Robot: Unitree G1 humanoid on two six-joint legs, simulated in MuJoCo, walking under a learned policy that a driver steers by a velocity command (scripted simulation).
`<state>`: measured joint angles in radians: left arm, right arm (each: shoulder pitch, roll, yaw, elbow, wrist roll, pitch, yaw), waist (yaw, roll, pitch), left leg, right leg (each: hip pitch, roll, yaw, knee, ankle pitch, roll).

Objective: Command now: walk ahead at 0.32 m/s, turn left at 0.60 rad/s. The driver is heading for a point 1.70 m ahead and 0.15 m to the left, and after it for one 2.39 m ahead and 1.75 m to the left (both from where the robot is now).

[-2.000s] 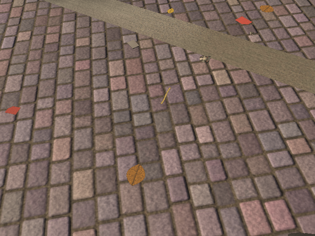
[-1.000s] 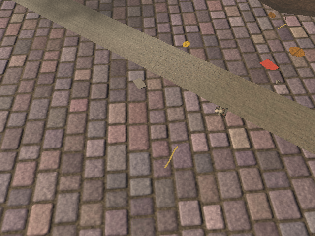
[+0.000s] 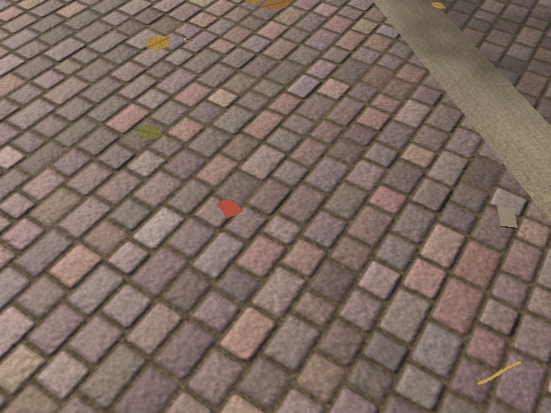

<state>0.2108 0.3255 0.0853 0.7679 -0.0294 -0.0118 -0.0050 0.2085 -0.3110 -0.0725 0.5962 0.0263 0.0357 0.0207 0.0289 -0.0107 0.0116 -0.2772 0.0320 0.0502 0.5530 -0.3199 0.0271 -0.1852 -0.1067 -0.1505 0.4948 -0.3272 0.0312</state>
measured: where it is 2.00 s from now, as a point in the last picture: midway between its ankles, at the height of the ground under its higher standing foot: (219, 211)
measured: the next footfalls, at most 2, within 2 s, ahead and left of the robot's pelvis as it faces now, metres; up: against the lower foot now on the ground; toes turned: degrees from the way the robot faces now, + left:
right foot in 0.46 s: +0.41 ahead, -0.05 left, +0.00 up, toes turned +14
left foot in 0.98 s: +0.64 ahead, +0.27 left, +0.00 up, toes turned +16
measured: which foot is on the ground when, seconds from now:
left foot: down 0.00-0.46, up 0.48-0.96, down 0.98-1.00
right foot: down 0.00-0.00, up 0.02-0.44, down 0.46-0.98, up 1.00-1.00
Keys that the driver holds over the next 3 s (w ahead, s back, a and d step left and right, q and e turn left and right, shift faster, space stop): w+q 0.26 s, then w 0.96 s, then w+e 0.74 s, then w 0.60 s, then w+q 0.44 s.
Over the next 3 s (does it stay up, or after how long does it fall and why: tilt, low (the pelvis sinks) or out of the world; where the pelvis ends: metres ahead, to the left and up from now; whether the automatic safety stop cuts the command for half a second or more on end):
stays up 1.60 0.11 -0.01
